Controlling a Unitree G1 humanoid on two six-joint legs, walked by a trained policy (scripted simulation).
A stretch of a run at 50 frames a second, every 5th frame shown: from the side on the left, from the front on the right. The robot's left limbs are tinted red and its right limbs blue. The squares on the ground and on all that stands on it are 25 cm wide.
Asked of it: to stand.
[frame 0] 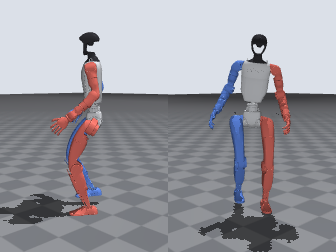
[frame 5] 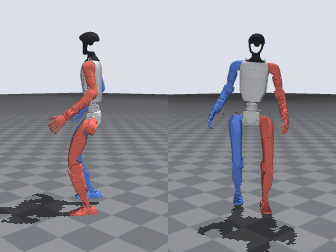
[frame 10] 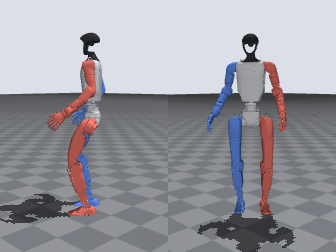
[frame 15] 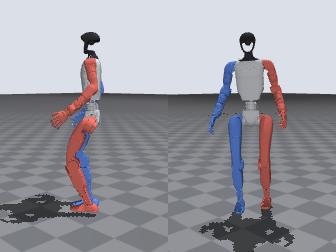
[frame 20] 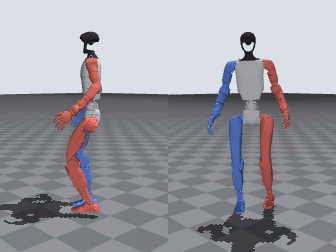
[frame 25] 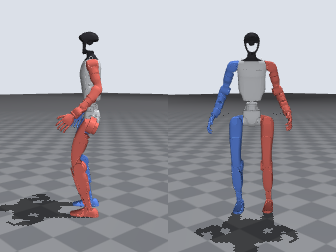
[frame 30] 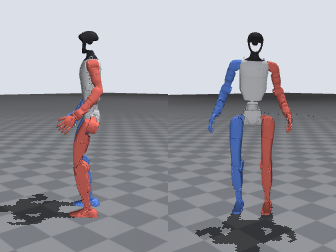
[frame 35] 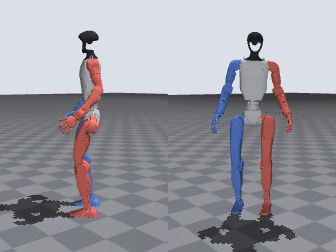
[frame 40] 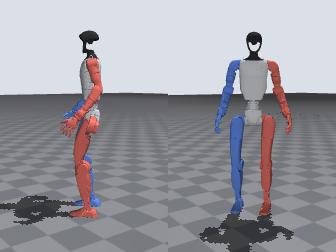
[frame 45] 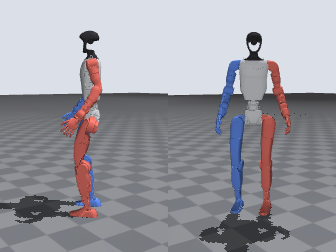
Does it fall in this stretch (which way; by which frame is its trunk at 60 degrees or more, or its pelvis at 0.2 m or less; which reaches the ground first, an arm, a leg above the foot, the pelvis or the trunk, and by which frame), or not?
no
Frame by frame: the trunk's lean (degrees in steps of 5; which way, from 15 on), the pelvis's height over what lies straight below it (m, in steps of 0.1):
0: 5, 0.8
5: 5, 0.8
10: 0, 0.8
15: 5, 0.8
20: 5, 0.8
25: 5, 0.8
30: 5, 0.8
35: 5, 0.8
40: 0, 0.8
45: 0, 0.8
